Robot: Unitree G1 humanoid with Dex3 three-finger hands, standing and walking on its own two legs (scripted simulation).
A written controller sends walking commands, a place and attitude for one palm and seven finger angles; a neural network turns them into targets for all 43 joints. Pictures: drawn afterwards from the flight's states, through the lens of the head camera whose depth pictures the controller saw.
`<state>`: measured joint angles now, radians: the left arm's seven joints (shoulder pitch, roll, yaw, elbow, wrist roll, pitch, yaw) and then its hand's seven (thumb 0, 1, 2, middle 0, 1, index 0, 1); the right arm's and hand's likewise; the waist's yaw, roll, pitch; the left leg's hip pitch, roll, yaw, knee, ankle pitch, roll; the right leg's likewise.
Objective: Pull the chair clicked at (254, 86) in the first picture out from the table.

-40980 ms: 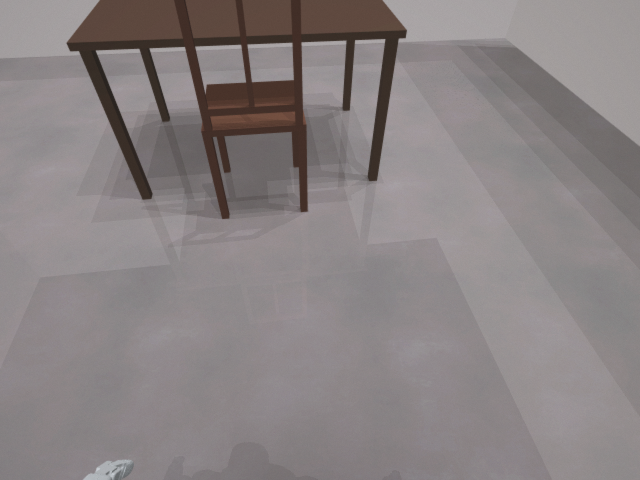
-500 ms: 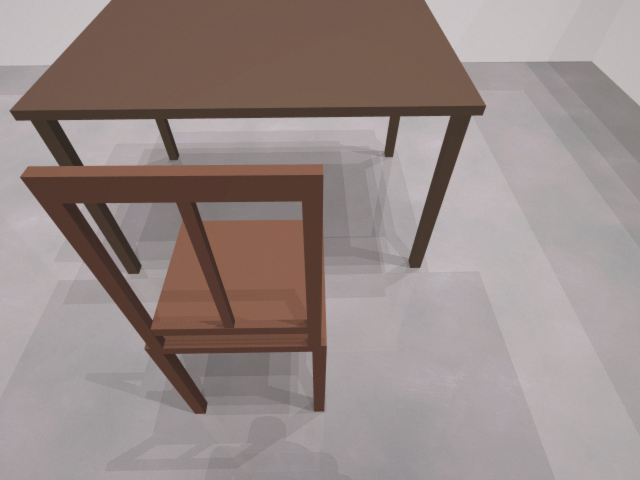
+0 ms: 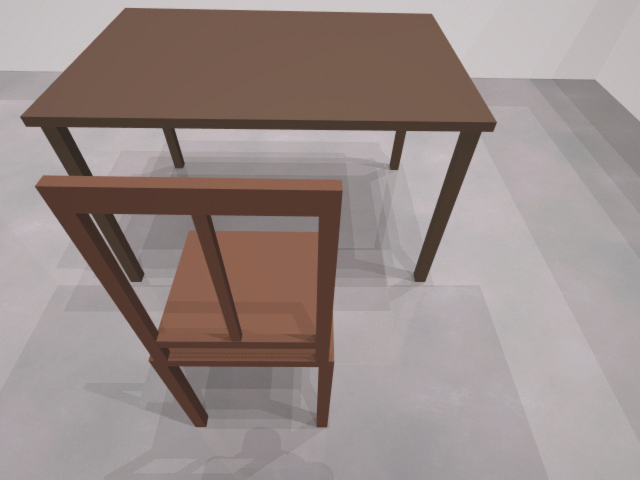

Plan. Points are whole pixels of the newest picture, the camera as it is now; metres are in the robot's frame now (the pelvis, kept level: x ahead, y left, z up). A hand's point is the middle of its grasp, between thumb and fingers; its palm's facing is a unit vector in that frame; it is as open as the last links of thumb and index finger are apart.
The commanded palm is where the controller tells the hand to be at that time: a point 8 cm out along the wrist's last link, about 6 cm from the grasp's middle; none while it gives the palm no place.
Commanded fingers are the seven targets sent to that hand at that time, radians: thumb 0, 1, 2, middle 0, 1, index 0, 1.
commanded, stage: come to a stop and stand still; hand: left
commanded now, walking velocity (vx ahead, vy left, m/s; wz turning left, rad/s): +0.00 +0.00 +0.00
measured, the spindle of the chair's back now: (222, 286) +0.41 +0.19 -0.05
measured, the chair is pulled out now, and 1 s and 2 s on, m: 0.35 0.35 0.35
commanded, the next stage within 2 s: look again from close up in 0.26 s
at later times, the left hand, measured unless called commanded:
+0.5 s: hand out of the picture +0.00 +0.17 -0.17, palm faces +0.01 -0.98 -0.18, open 7.4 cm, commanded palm none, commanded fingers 0.00 0.90 0.90 -0.20 -0.30 -0.20 -0.30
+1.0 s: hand out of the picture -0.01 +0.16 -0.17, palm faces +0.02 -0.99 -0.17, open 7.4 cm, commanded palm none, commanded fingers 0.00 0.90 0.90 -0.20 -0.30 -0.20 -0.30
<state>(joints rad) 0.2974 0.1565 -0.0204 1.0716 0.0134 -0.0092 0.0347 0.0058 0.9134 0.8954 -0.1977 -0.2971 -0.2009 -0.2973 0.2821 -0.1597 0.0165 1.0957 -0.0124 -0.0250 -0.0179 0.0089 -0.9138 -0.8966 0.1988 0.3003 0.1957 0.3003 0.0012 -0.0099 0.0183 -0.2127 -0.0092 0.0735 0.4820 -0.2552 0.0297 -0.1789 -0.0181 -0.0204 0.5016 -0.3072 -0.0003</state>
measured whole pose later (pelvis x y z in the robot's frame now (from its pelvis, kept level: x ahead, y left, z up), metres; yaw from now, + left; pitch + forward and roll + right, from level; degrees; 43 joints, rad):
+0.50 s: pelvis +0.01 +0.00 +0.00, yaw +0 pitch -1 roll +0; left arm 0.31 0.16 -0.02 1.10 0.01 -0.01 0.03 0.00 0.91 0.90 -0.20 -0.30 -0.20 -0.30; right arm 0.26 -0.16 0.02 1.14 -0.01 -0.02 -0.02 0.01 -0.92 -0.90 0.20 0.30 0.20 0.30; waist 0.01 -0.02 0.03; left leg -0.17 0.00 0.07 0.44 -0.25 0.02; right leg -0.13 -0.01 -0.02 0.45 -0.29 0.00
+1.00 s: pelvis +0.01 -0.01 +0.00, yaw +0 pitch -1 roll +0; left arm 0.32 0.15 -0.02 1.10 0.01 -0.01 0.03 0.00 0.91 0.90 -0.20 -0.30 -0.20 -0.30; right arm 0.27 -0.14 0.02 1.16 -0.01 -0.02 -0.02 0.01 -0.91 -0.90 0.20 0.30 0.20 0.30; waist 0.01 -0.02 0.02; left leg -0.17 0.00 0.07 0.42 -0.24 0.02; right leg -0.13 0.00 -0.02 0.44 -0.28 -0.01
